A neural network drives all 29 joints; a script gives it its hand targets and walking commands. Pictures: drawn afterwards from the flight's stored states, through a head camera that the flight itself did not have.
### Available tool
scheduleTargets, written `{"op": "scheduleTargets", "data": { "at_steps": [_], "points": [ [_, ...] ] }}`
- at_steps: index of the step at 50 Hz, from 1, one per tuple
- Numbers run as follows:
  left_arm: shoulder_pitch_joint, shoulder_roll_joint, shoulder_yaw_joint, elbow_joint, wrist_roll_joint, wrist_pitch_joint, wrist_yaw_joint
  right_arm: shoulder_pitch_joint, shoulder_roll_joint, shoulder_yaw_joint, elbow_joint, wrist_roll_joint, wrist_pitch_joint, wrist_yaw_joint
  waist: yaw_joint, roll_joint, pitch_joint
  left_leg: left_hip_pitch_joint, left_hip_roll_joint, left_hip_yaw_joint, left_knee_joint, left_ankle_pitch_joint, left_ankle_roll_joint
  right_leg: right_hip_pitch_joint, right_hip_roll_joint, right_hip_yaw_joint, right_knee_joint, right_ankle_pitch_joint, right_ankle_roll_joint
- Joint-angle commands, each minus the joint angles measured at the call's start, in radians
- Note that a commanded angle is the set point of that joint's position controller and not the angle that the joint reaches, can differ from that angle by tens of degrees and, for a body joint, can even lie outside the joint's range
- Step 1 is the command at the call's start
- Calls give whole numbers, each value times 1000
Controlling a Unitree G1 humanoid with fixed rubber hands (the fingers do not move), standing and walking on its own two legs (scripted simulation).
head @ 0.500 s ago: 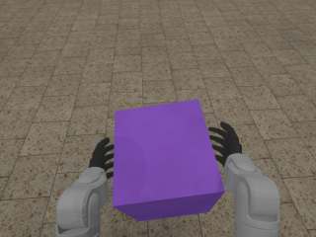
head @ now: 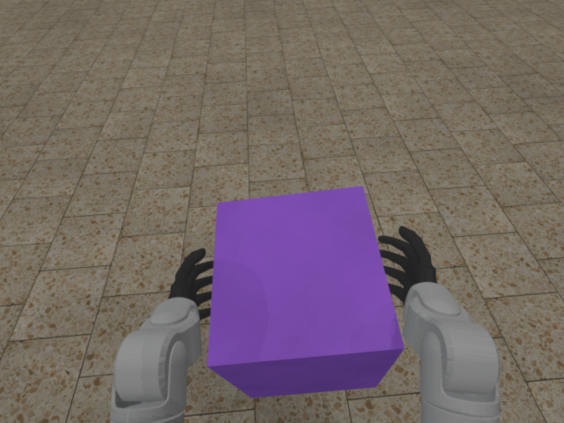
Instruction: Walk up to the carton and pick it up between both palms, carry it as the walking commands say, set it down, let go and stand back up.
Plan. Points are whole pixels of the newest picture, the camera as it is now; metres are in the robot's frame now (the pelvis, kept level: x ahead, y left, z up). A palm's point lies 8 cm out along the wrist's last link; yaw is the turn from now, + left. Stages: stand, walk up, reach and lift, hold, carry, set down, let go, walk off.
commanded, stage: carry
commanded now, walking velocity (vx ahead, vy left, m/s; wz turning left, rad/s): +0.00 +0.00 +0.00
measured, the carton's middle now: (302, 301) +0.29 +0.00 +0.00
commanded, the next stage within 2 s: none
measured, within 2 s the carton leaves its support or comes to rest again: neither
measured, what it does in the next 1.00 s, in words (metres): walks ahead: left foot, then right foot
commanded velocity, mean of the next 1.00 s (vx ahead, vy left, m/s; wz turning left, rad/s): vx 0.00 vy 0.00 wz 0.00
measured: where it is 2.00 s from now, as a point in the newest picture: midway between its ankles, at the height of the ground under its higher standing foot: (299, 393)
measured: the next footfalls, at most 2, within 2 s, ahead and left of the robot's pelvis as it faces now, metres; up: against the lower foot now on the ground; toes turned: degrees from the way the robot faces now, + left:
left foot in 0.08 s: +0.05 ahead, +0.11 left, +0.00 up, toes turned +11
right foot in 0.26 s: +0.10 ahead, -0.09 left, +0.00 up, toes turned -4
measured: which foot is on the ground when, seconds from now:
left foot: up 0.00-0.06, down 0.08-0.28, up 0.30-0.44, down 0.46-0.96, up 0.98-1.00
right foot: down 0.00-0.10, up 0.12-0.24, down 0.26-0.50, up 0.52-0.62, down 0.64-0.84, up 0.86-0.92, down 0.94-1.00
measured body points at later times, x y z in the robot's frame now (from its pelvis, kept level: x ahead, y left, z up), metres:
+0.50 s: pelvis +0.19 -0.01 -0.01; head +0.20 -0.01 +0.44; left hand +0.45 +0.14 +0.03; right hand +0.49 -0.15 +0.06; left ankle +0.16 +0.10 -0.73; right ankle +0.07 -0.09 -0.72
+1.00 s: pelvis +0.33 -0.03 +0.00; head +0.34 -0.05 +0.45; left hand +0.60 +0.11 +0.04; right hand +0.63 -0.18 +0.05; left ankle +0.22 +0.09 -0.70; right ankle +0.28 -0.09 -0.74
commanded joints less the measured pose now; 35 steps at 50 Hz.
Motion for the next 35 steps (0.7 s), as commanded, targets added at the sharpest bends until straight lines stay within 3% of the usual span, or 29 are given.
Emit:
{"op": "scheduleTargets", "data": {
  "at_steps": [1,3,4,5,6,7,8,9,10,11,12,15,17,18,19,21,22,23,24,25,26,27,28,29,31,32,33,34,35],
  "points": [
    [-497,-783,-589,-276,-298,-99,-158,-239,872,626,-98,262,-13,123,-7,-164,-161,-240,-61,79,-76,73,6,337,-171,102,150,1508,-35],
    [-367,-752,-503,-78,-249,-101,-160,-207,808,578,8,212,-16,127,-18,-176,-270,-4,-89,107,-312,363,8,253,-118,36,298,1437,-21],
    [-482,-744,-552,-220,-269,-125,-159,-160,854,582,55,224,-21,133,-58,-87,-287,191,-80,111,-420,601,15,111,-110,19,423,1314,13],
    [-465,-707,-483,-104,-206,-154,-167,-253,784,542,62,208,-69,145,-68,98,-360,444,88,-118,-354,1258,117,-127,-47,14,585,752,76],
    [-515,-737,-497,-123,-210,-189,-179,-260,786,511,58,217,-104,159,-77,299,-329,639,229,-253,-281,1772,217,-431,74,42,737,-164,80],
    [-564,-884,-648,-404,-313,-195,-174,-359,974,688,-237,375,-115,164,-86,288,-302,665,268,-307,-285,1834,237,-527,88,79,823,-316,63],
    [-556,-873,-599,-373,-309,-204,-165,-275,962,633,-143,339,-112,155,-73,274,-271,694,277,-322,-280,1686,204,-597,36,144,667,-289,47],
    [-386,-694,-399,-56,-159,-224,-162,-211,802,526,119,229,-124,158,-61,183,-237,641,301,-329,-260,1511,186,-581,-19,229,471,-291,36],
    [-385,-750,-491,-229,-205,-242,-167,-273,858,644,-113,284,-145,161,-56,88,-227,564,272,-265,-255,1418,169,-484,-11,173,312,-186,43],
    [-438,-708,-445,-179,-197,-265,-164,-199,824,555,28,225,-153,161,-53,128,-257,509,209,-143,-141,1293,117,-388,16,136,126,-59,55],
    [-385,-760,-457,-142,-201,-248,-165,-249,826,581,-7,242,-142,161,-27,83,-287,425,170,-82,-112,1132,98,-236,44,51,23,194,52],
    [-322,-774,-556,-218,-252,-219,-160,-209,772,655,-157,276,-118,147,-20,-244,-299,-84,-13,-47,76,-137,10,211,-227,324,143,1592,-97],
    [-367,-597,-397,68,-98,-251,-167,-174,641,471,244,131,-148,161,-18,-78,-191,-211,-5,-51,23,-167,7,272,-236,326,113,1526,-110],
    [-447,-680,-529,-168,-200,-267,-174,-227,743,558,50,203,-166,157,-27,-44,-166,-165,0,-66,-13,-95,9,213,-211,282,104,1426,-76],
    [-385,-580,-393,108,-95,-284,-183,-186,628,436,299,100,-183,166,-25,-67,-104,-166,-6,-23,-77,-80,1,167,-187,262,98,1370,-50],
    [-526,-715,-545,-160,-209,-305,-187,-233,791,537,114,187,-207,168,-43,-69,-164,-1,-21,7,-248,151,10,103,-141,140,151,1237,-11],
    [-457,-776,-575,-170,-237,-280,-184,-236,826,574,27,218,-196,162,-42,-61,-220,98,-31,14,-301,299,16,55,-128,135,148,1168,11],
    [-410,-661,-466,-34,-159,-294,-177,-200,728,494,178,158,-206,158,-51,-60,-284,187,-14,18,-355,488,23,61,-101,114,229,1102,11],
    [-432,-679,-507,-80,-177,-285,-177,-243,743,520,120,178,-198,155,-49,11,-277,280,32,-20,-328,815,44,-47,-66,106,277,886,32],
    [-532,-617,-435,51,-137,-310,-183,-205,676,366,341,86,-225,165,-62,143,-357,429,149,-142,-265,1288,104,-167,-31,74,353,519,51],
    [-470,-597,-411,80,-119,-320,-183,-184,666,385,343,92,-238,163,-63,232,-328,515,237,-202,-260,1446,163,-315,12,87,391,14,58],
    [-486,-692,-518,-71,-202,-320,-191,-182,759,474,183,153,-242,163,-63,282,-268,611,272,-230,-237,1610,201,-479,43,79,378,-227,54],
    [-527,-657,-461,-21,-169,-342,-189,-231,747,434,236,128,-256,165,-59,240,-247,679,256,-207,-207,1653,169,-524,48,42,241,-216,63],
    [-445,-654,-443,44,-148,-334,-190,-245,736,461,223,143,-259,171,-49,208,-228,480,238,-187,-227,1410,135,-356,30,66,122,-94,46],
    [-452,-687,-450,81,-156,-343,-202,-270,734,461,239,145,-263,178,-37,68,-260,247,163,-113,-185,854,66,-50,-6,80,-2,426,56],
    [-484,-739,-535,-83,-230,-334,-203,-220,795,536,140,185,-248,166,-42,-15,-304,173,97,-88,-140,606,53,61,-61,107,25,867,49],
    [-458,-687,-451,78,-158,-341,-197,-253,740,476,247,143,-243,176,-33,-140,-267,46,37,4,-68,219,9,160,-142,180,107,1268,4],
    [-396,-670,-450,49,-149,-339,-188,-266,719,523,171,170,-243,176,-37,-218,-253,-35,10,-24,-125,-59,10,199,-197,222,106,1430,-37],
    [-372,-606,-383,184,-89,-335,-179,-242,648,453,288,119,-250,166,-38,-179,-220,-104,4,-19,-129,-85,9,268,-195,218,128,1527,-51]
  ]
}}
